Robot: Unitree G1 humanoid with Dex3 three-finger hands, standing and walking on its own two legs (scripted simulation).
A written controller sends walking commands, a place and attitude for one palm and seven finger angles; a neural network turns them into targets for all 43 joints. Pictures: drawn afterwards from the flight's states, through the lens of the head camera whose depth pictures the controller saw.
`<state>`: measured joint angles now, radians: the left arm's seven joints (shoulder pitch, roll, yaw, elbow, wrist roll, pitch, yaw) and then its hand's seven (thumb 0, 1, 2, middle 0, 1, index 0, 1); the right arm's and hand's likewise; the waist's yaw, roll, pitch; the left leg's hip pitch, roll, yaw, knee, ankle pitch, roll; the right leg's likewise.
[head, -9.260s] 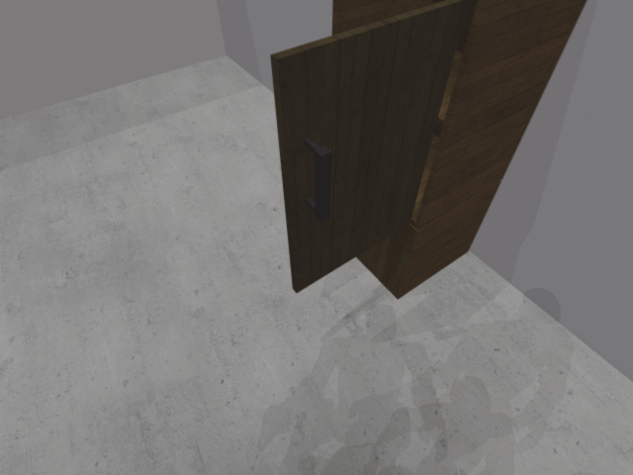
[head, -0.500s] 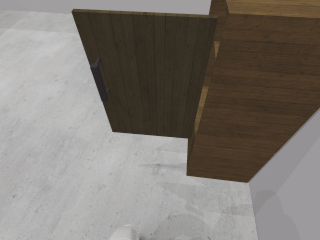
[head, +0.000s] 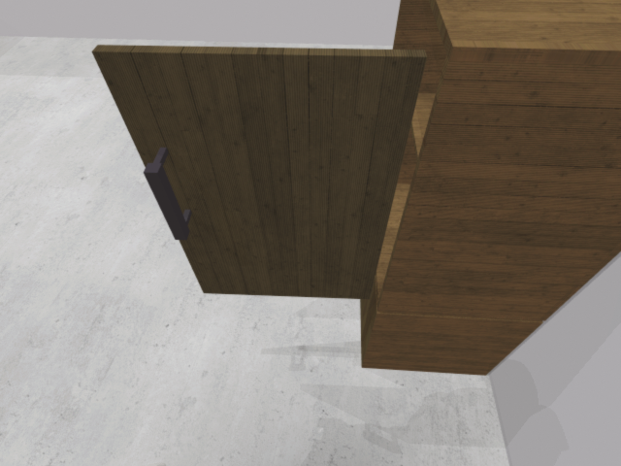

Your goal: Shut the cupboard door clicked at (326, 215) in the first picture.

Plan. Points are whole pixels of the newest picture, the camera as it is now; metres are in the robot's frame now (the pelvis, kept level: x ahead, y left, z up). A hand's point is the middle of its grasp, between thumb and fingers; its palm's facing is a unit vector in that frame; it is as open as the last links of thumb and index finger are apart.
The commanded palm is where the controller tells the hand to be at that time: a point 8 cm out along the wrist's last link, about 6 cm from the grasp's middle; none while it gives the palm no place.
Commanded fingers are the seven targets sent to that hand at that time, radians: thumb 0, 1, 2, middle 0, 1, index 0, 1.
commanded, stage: come to a stop and stand still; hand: left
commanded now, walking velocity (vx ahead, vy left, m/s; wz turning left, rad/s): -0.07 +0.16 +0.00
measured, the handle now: (172, 196) +0.50 +0.26 +0.03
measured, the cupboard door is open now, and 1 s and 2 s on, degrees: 91 91 91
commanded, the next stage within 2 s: look again from close up in 0.72 s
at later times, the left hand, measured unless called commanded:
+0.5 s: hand out of the picture +0.02 +0.21 -0.16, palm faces +0.01 -0.97 -0.24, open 7.4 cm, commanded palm none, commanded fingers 0.00 0.90 0.90 -0.20 -0.30 -0.20 -0.30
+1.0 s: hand out of the picture +0.01 +0.21 -0.16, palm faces -0.03 -0.98 -0.20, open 7.4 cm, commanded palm none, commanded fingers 0.00 0.90 0.90 -0.20 -0.30 -0.20 -0.30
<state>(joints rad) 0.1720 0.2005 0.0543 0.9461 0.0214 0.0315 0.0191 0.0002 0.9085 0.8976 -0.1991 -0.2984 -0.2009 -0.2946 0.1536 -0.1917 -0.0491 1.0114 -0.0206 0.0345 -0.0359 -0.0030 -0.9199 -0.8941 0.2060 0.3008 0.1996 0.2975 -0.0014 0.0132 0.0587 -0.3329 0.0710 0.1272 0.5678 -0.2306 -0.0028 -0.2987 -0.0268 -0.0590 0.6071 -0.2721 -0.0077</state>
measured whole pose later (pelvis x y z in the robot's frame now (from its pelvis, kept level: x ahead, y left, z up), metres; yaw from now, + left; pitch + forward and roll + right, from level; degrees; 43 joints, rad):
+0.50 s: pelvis -0.02 +0.02 +0.00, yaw +0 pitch -2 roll +0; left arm 0.26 0.17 -0.01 1.00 0.02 0.02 0.04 0.00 0.90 0.90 -0.20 -0.30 -0.20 -0.30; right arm 0.27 -0.18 -0.01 0.95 -0.02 0.02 -0.02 0.01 -0.94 -0.89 0.20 0.30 0.20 0.30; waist 0.00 0.02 0.03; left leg -0.20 -0.01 0.08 0.56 -0.34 0.03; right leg -0.28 -0.05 -0.04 0.58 -0.27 0.01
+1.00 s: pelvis -0.01 +0.03 +0.01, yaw -1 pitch -1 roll +0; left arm 0.27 0.17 -0.03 1.09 0.01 -0.01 0.03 0.00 0.91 0.90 -0.20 -0.30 -0.20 -0.29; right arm 0.27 -0.18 0.03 1.09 -0.01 -0.02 -0.02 0.00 -0.91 -0.89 0.20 0.30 0.20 0.30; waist 0.00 0.00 0.04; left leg -0.12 -0.03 0.10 0.42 -0.28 0.05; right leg -0.21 -0.06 -0.02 0.46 -0.23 0.03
